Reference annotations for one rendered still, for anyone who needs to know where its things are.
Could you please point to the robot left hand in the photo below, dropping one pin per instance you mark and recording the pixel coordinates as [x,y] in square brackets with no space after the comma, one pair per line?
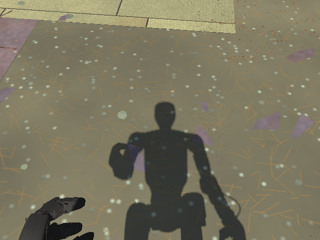
[37,225]

